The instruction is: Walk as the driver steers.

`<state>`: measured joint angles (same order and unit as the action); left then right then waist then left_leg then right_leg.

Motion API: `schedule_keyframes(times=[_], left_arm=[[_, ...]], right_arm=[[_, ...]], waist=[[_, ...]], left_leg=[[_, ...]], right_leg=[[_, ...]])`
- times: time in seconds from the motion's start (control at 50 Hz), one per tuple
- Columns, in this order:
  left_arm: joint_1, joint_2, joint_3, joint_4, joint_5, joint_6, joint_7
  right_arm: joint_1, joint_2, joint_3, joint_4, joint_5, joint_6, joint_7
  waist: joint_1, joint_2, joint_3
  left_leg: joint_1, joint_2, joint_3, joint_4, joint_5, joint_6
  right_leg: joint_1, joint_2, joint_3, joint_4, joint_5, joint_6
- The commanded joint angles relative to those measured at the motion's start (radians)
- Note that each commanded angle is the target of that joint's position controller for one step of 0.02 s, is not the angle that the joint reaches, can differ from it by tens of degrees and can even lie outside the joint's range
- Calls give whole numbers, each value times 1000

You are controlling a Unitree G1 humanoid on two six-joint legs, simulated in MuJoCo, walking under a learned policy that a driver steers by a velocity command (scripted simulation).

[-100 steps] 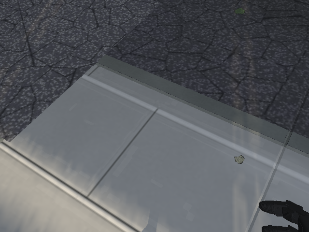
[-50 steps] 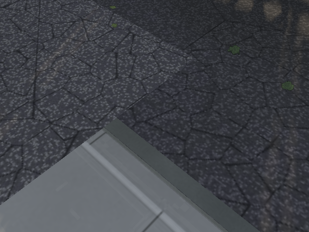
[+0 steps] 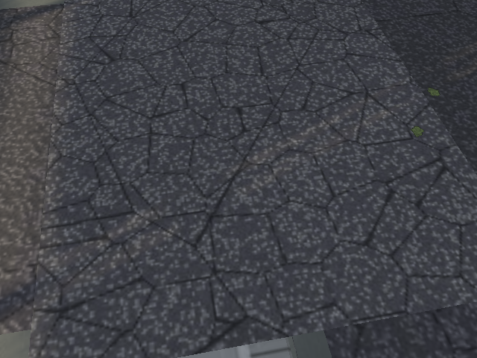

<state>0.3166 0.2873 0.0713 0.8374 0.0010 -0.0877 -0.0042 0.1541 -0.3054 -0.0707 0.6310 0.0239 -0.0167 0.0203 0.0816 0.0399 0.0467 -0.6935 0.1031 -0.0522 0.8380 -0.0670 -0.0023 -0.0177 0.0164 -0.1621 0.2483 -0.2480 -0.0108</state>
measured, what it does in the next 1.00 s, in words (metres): walks ahead: left foot, then right foot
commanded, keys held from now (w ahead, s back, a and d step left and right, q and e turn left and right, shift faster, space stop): w+q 0.06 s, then no key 0.94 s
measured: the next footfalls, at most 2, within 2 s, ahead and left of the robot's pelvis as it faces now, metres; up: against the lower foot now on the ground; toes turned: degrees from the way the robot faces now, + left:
left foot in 0.16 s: +0.26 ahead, +0.14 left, +0.00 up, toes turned +7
right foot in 0.58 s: +0.32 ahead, -0.08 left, +0.00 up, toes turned +8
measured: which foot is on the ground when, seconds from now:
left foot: up 0.00-0.14, down 0.16-1.00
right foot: down 0.00-0.16, up 0.18-0.56, down 0.58-1.00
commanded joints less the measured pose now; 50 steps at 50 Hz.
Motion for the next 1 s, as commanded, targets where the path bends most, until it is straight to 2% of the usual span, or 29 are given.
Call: schedule_keyframes(times=[0.02, 0.06, 0.08, 0.1, 0.12, 0.14, 0.16, 0.18, 0.2, 0.22, 0.24, 0.26, 0.28, 0.32, 0.36, 0.42, 0.5, 0.54, 0.56, 0.58, 0.6, 0.62, 0.64, 0.66, 0.7, 0.74, 0.88, 1.0], left_arm=[[-47, 175, 39, -60, -11, -6, 7], [-30, 194, 45, -47, -22, 5, 7], [-33, 203, 47, -44, -28, 13, 8], [-34, 219, 51, -43, -33, 21, 12], [-39, 231, 53, -43, -39, 28, 16], [-50, 218, 45, -46, -42, 31, 19], [-32, 172, 25, -63, -14, 24, 19], [88, 42, -23, -106, 27, 8, 2], [60, 145, -9, -59, 2, -2, -7], [-24, 175, 2, -81, -37, 2, -10], [-65, 157, -5, -88, -30, 3, -2], [-86, 150, -3, -78, -13, 11, 9], [-70, 154, 0, -74, -13, 28, 13], [-10, 123, -3, -52, -7, 55, 23], [-9, 97, -8, -49, 3, 68, 34], [-73, 77, -16, -55, 7, 77, 37], [-147, 93, -10, -65, 1, 86, 34], [-143, 86, -10, -62, 9, 84, 30], [-136, 84, -12, -59, 20, 80, 27], [-140, 117, -8, -64, 28, 75, 29], [-161, 178, 2, -73, 24, 76, 34], [-189, 154, 3, -57, 13, 80, 31], [-201, 101, -7, -59, 9, 80, 22], [-200, 81, -14, -53, 16, 77, 18], [-189, 86, -15, -34, 14, 65, 14], [-174, 86, -16, -14, 9, 58, 17], [-186, 86, -17, 39, 4, 68, 28], [-197, 82, -17, 84, 4, 77, 33]], right_arm=[[-105, -20, 5, -96, 1, -18, 21], [-137, -30, 1, -117, 3, -17, 31], [-138, -38, -3, -124, -3, -17, 34], [-111, -56, -14, -125, -12, -16, 35], [-28, -86, -31, -108, -20, -17, 34], [124, -130, -57, -65, -21, -18, 26], [243, -199, -78, -38, -25, -10, 4], [187, -293, -73, -64, -48, -14, -10], [215, -215, -53, -88, -42, -16, -5], [169, -169, -36, -67, -38, -19, 3], [119, -135, -28, -50, -19, -24, 5], [67, -106, -19, -47, -14, -23, 1], [29, -99, -13, -49, -23, -23, 0], [-15, -104, -14, -40, -41, -31, 0], [-38, -96, -12, -19, -44, -40, -4], [-46, -90, -7, 18, -45, -33, -17], [-26, -80, 2, 70, -49, -17, -17], [-37, -62, 13, 89, -39, -11, -14], [-25, -44, 21, 103, -33, -10, -13], [14, -23, 29, 115, -42, -12, -14], [90, -31, 25, 131, -54, -17, -11], [104, -16, 28, 141, -50, -14, -16], [39, -43, 25, 140, -49, -6, -22], [8, -55, 20, 138, -42, 3, -28], [7, -49, 20, 148, -42, 18, -34], [10, -48, 19, 164, -40, 19, -35], [10, -42, 14, 237, -29, 22, -41], [7, -47, 13, 296, -28, 24, -47]], waist=[[0, -95, 21], [-2, -100, 34], [-16, -102, 35], [-42, -119, 7], [-95, -131, -49], [-181, -109, -131], [-228, -13, -223], [-93, 255, -375], [-182, 105, -567], [-175, 75, -430], [-146, 13, -293], [-119, -10, -219], [-82, 8, -185], [-37, 18, -184], [-24, 28, -182], [-45, 50, -178], [-78, 57, -138], [-59, 50, -120], [-47, 30, -111], [-64, -16, -112], [-126, -121, -114], [-141, -197, -117], [-103, -159, -85], [-88, -126, -78], [-84, -120, -77], [-80, -106, -93], [-75, -51, -95], [-76, -37, -76]], left_leg=[[28, -7, 48, -126, 80, 16], [37, -19, 69, -176, 33, 40], [74, -42, 86, -205, -13, 56], [142, -83, 114, -221, -63, 75], [259, -126, 134, -250, -74, 98], [483, -163, 136, -334, 52, 131], [773, -58, -8, -322, 336, 176], [1089, 278, -504, -302, 669, 384], [1075, 313, -576, -351, 703, 429], [988, 264, -405, -362, 721, 397], [847, 198, -297, -387, 634, 336], [723, 160, -245, -423, 560, 298], [597, 135, -201, -464, 558, 285], [462, 118, -134, -514, 574, 288], [421, 99, -83, -530, 577, 284], [421, 75, -49, -542, 446, 256], [427, 86, -95, -553, 177, 241], [420, 72, -109, -518, 56, 213], [408, 40, -103, -495, -21, 171], [391, -4, -92, -459, -101, 120], [354, -71, -53, -425, -202, 83], [410, -108, -3, -440, -223, 56], [455, -105, 2, -431, -189, 45], [461, -96, -3, -422, -158, 52], [467, -84, -17, -423, -88, 62], [487, -78, -20, -418, -27, 63], [525, -75, -15, -413, 77, 53], [535, -72, -12, -426, 75, 49]], right_leg=[[-1, -267, 66, -94, 334, -141], [54, -289, 41, -69, 394, -127], [65, -291, 25, -20, 545, -119], [80, -289, 11, 58, 756, -108], [79, -276, -1, 186, 912, -92], [9, -238, -28, 373, 911, -58], [-213, -186, -34, 647, 583, -5], [-594, -17, 33, 1036, -415, 64], [-556, -29, 247, 1141, -441, 62], [-627, -72, 239, 1136, -376, 58], [-656, -109, 215, 1047, -307, 54], [-630, -131, 211, 980, -254, 59], [-543, -140, 213, 947, -215, 65], [-424, -125, 198, 884, -151, 84], [-386, -120, 197, 766, -95, 95], [-343, -120, 202, 588, 15, 93], [-295, -107, 208, 432, 39, 79], [-228, -92, 194, 303, 64, 56], [-168, -91, 195, 192, 167, 41], [-110, -145, 254, 160, 325, 23], [-73, -202, 290, 193, 424, -15], [-157, -186, 284, 186, 235, -44], [-223, -150, 271, 166, 117, -30], [-234, -132, 252, 161, 109, -8], [-205, -112, 230, 178, 180, 13], [-178, -108, 222, 196, 242, 13], [-144, -94, 209, 204, 294, 4], [-137, -81, 199, 190, 270, 5]])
